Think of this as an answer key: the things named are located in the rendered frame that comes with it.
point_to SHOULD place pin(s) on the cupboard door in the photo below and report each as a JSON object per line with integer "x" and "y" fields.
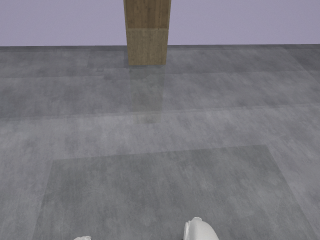
{"x": 147, "y": 14}

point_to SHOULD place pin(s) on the right robot thigh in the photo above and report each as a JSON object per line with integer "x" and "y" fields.
{"x": 199, "y": 230}

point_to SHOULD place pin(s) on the robot right shin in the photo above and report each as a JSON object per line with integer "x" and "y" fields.
{"x": 197, "y": 218}

